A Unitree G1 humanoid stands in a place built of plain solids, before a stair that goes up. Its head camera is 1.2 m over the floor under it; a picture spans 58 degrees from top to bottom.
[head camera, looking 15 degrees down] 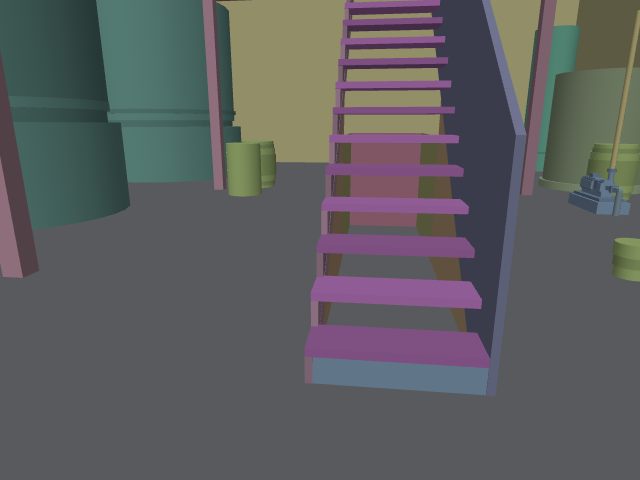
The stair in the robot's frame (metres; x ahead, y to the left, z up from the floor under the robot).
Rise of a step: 0.19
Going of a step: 0.23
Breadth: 0.88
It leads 7 degrees to the right of straight ahead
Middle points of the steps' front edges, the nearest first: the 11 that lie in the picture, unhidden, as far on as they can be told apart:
1.77 -0.36 0.19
2.00 -0.39 0.38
2.23 -0.42 0.56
2.45 -0.44 0.75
2.68 -0.47 0.94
2.91 -0.50 1.13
3.13 -0.52 1.32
3.36 -0.55 1.50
3.59 -0.58 1.69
3.81 -0.61 1.88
4.04 -0.63 2.07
